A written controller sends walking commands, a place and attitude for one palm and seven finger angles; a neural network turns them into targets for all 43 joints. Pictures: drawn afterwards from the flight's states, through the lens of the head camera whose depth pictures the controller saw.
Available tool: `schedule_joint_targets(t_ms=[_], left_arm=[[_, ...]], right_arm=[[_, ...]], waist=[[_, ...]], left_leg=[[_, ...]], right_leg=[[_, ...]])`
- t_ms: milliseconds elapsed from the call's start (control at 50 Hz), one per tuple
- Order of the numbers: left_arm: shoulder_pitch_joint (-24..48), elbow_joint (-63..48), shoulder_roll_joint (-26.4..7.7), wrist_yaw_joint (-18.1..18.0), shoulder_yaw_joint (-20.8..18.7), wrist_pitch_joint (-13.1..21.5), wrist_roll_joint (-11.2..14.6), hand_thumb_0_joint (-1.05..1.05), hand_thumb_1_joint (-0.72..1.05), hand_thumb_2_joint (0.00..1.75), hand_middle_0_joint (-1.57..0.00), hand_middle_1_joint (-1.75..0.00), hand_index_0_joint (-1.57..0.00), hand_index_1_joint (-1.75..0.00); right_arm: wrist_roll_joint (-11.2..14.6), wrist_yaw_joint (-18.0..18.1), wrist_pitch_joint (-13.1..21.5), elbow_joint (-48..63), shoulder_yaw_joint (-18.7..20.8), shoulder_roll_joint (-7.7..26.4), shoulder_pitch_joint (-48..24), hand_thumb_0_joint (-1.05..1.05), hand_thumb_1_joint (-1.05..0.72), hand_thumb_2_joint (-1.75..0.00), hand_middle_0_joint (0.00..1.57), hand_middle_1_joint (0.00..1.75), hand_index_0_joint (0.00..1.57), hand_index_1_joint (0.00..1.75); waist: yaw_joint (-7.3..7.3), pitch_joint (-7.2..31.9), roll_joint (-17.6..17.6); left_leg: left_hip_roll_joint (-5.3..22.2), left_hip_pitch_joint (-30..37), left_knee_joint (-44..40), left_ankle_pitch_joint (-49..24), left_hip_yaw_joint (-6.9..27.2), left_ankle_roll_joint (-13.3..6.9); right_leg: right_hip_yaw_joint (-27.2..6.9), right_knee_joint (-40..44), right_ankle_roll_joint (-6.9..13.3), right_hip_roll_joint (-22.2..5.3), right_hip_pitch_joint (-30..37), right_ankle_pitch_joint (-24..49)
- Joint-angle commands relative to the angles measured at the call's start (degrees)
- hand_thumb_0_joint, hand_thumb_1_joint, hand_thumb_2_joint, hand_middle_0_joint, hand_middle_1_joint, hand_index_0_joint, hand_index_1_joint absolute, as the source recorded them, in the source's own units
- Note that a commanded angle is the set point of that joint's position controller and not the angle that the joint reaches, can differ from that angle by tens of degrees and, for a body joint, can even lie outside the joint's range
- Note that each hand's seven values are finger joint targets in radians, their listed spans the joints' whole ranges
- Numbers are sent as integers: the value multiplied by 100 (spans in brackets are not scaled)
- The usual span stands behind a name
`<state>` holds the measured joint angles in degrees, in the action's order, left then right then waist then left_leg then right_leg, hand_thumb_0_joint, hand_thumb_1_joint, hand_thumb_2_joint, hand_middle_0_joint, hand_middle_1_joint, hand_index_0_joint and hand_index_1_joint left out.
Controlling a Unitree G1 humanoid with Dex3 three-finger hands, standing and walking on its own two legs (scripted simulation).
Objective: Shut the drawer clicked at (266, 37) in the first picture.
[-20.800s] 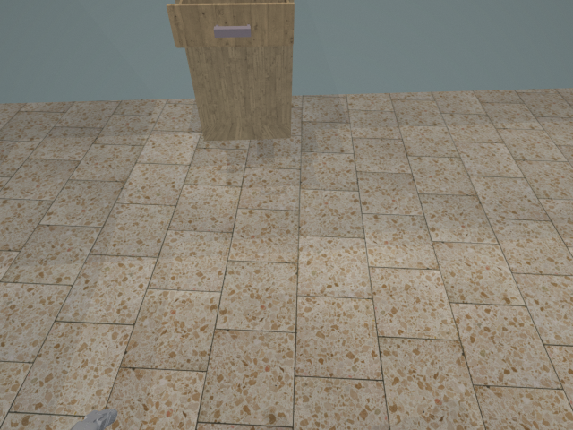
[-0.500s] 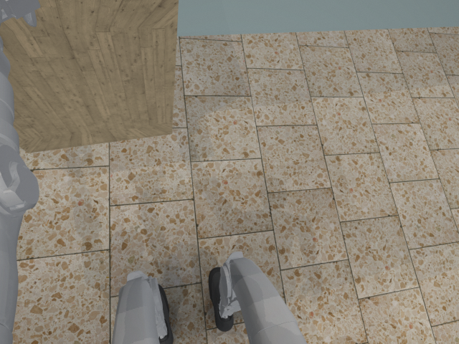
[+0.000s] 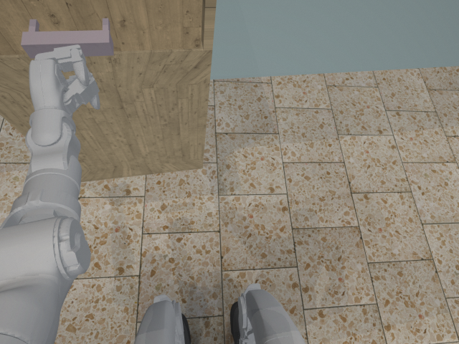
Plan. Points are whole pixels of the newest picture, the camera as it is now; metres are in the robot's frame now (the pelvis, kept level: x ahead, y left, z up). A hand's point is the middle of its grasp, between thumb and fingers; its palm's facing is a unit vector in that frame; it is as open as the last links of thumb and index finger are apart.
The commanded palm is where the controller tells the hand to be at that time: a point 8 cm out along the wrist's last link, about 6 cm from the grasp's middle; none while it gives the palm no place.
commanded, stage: draw the hand back to the body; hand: left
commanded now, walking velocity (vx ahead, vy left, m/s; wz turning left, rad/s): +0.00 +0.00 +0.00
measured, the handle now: (70, 34) +0.64 +0.21 +0.05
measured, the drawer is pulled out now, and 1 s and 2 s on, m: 0.00 0.00 0.00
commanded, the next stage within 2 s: step back with the hand held close in 1.38 s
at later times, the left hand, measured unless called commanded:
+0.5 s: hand (46, 141) +0.39 +0.18 +0.13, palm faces +0.07 -1.00 -0.04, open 3.3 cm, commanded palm +0.34 +0.24 +0.15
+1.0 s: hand out of the picture +0.25 +0.21 +0.21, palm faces +0.33 -0.89 -0.32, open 3.3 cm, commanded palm +0.20 +0.26 +0.23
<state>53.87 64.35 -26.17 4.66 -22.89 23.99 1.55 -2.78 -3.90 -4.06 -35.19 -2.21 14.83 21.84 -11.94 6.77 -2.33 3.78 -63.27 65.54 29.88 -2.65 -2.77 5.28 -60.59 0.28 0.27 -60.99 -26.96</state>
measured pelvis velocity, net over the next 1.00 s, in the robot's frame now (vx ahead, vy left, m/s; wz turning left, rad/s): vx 0.02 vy -0.02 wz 0.03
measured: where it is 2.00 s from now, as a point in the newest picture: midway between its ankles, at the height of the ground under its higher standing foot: outside the picture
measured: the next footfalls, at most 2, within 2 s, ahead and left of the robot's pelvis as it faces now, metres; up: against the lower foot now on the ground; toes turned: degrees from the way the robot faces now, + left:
none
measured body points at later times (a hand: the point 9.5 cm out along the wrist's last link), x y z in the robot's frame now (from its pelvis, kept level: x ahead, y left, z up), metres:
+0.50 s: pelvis +0.02 -0.01 +0.06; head +0.08 -0.01 +0.50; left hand +0.38 +0.24 +0.14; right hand +0.16 -0.26 -0.05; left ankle +0.00 +0.09 -0.65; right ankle +0.01 -0.12 -0.65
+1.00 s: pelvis +0.02 -0.02 +0.09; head +0.01 -0.05 +0.54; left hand +0.23 +0.26 +0.23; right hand +0.23 -0.23 +0.01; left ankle +0.00 +0.09 -0.65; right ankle +0.01 -0.12 -0.65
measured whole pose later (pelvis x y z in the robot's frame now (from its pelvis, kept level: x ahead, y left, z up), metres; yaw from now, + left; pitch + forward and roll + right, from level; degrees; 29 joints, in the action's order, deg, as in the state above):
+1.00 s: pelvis +0.02 -0.02 +0.09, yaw +2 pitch -3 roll +0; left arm -17.4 -11.7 -17.3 -5.1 -10.1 3.6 4.1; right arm 1.1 3.2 1.8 -34.1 -2.3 13.7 9.4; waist 2.5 -0.8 -4.2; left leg 0.7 -5.6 23.7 15.1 -3.5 -0.7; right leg 3.3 -23.2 1.1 0.2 -5.6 -14.6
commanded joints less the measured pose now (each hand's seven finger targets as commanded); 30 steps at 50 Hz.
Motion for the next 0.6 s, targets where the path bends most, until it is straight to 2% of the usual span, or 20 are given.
schedule_joint_targets(t_ms=[0,40,60,80,120,160,180,200,240,280,300,340,380,420,460,480,500,520,540,580], left_arm=[[2161,-1449,-1126,170,22,555,119,0,90,90,-140,-160,-140,-160],[1389,-2371,-1106,271,-29,504,324,0,90,90,-140,-160,-140,-160],[815,-2681,-975,312,12,392,445,0,90,90,-140,-160,-140,-160],[273,-2792,-864,350,84,249,540,0,90,90,-140,-160,-140,-160],[-54,-3358,-490,365,329,5,733,0,90,90,-140,-160,-140,-160],[-521,-3734,-511,289,271,-148,865,0,90,90,-140,-160,-140,-160],[-576,-4124,-603,228,234,-126,878,0,90,90,-140,-160,-140,-160],[-785,-4242,-524,183,281,-133,879,0,90,90,-140,-160,-140,-160],[-1086,-4442,-283,125,431,-104,945,0,90,90,-140,-160,-140,-160],[-1294,-4603,-53,179,654,-108,964,0,90,90,-140,-160,-140,-160],[-1572,-4615,-94,214,598,-128,972,0,90,90,-140,-160,-140,-160],[-1888,-4693,100,330,778,-243,1025,0,90,90,-140,-160,-140,-160],[-2090,-4795,68,441,789,-372,1092,0,90,90,-140,-160,-140,-160],[-2253,-5024,81,506,782,-491,1150,0,90,90,-140,-160,-140,-160],[-2410,-5275,4,525,678,-573,1249,0,90,90,-140,-160,-140,-160],[-2466,-5448,-42,552,649,-594,1296,0,90,90,-140,-160,-140,-160],[-2827,-5847,-620,-29,802,-824,574,0,90,90,-140,-160,-140,-160],[-3019,-6143,-152,-315,1051,-989,532,0,90,90,-140,-160,-140,-160],[-3252,-6311,-42,-519,1196,-1138,443,0,90,90,-140,-160,-140,-160],[-3606,-6505,-249,-801,1039,-1349,362,0,90,90,-140,-160,-140,-160]], right_arm=[[6,101,-93,143,403,1030,1241,0,-90,-90,20,30,20,30],[83,93,-134,371,468,1004,1097,0,-90,-90,20,30,20,30],[147,77,-140,485,481,962,1031,0,-90,-90,20,30,20,30],[193,78,-146,549,496,968,1021,0,-90,-90,20,30,20,30],[300,84,-121,632,496,891,847,0,-90,-90,20,30,20,30],[379,144,-51,704,498,885,670,0,-90,-90,20,30,20,30],[402,189,5,732,498,882,578,0,-90,-90,20,30,20,30],[415,209,54,735,479,837,523,0,-90,-90,20,30,20,30],[434,245,172,691,474,798,398,0,-90,-90,20,30,20,30],[460,278,271,675,463,781,248,0,-90,-90,20,30,20,30],[475,292,302,661,475,778,203,0,-90,-90,20,30,20,30],[508,321,370,717,450,769,11,0,-90,-90,20,30,20,30],[543,370,422,779,436,801,-150,0,-90,-90,20,30,20,30],[570,418,474,872,406,777,-354,0,-90,-90,20,30,20,30],[591,473,556,952,382,773,-561,0,-90,-90,20,30,20,30],[591,491,606,1014,357,771,-636,0,-90,-90,20,30,20,30],[596,584,467,1071,414,675,-1058,0,-90,-90,20,30,20,30],[589,648,460,1190,367,594,-1129,0,-90,-90,20,30,20,30],[587,684,463,1178,340,589,-1219,0,-90,-90,20,30,20,30],[581,763,456,1147,296,604,-1374,0,-90,-90,20,30,20,30]], waist=[[51,3296,-984],[348,4006,-1200],[477,4111,-1201],[501,4065,-951],[492,3637,-621],[557,3237,-201],[597,3192,-362],[631,3019,-443],[611,2626,-175],[591,2300,-351],[662,2234,-329],[680,2004,-286],[718,1801,-151],[790,1733,-191],[858,1614,41],[901,1592,39],[1170,1694,22],[1059,1451,-82],[1093,1297,-120],[1136,982,140]], left_leg=[[-126,3147,-562,-3844,664,172],[-121,3845,-711,-4679,631,220],[-137,4004,-825,-4922,597,229],[-126,4068,-890,-5134,603,210],[-140,3871,-1127,-4824,503,155],[-202,3491,-1368,-4172,372,93],[-218,3551,-1435,-4142,327,94],[-229,3621,-1526,-4150,309,102],[-222,3673,-1691,-3971,300,103],[-226,3848,-1803,-3916,263,104],[-210,3948,-1865,-3987,285,120],[-213,4030,-2003,-3829,287,130],[-230,4046,-2144,-3605,320,129],[-251,4110,-2285,-3341,295,135],[-285,4074,-2438,-2917,307,128],[-308,4104,-2492,-2819,294,104],[-311,4443,-2816,-2661,192,88],[-313,4563,-3002,-2528,183,99],[-290,4674,-3140,-2473,207,101],[-263,4762,-3356,-2423,225,74]], right_leg=[[-236,497,107,276,1256,2584],[-252,626,112,288,1842,3137],[-241,732,107,299,2149,3385],[-232,799,98,305,2309,3596],[-230,1048,44,297,2687,3787],[-280,1234,30,285,3180,3807],[-314,1266,46,254,3308,3866],[-320,1329,43,247,3362,3853],[-293,1464,27,248,3414,3700],[-299,1582,40,228,3344,3581],[-281,1619,43,224,3385,3534],[-253,1735,41,203,3407,3375],[-236,1828,66,186,3522,3207],[-234,1935,60,161,3640,3061],[-225,2058,70,145,3834,2875],[-256,2103,83,140,3952,2872],[-530,2468,133,-22,4285,2598],[-472,2618,128,-50,4319,2505],[-458,2717,134,-68,4412,2439],[-462,2964,127,-57,4616,2410]])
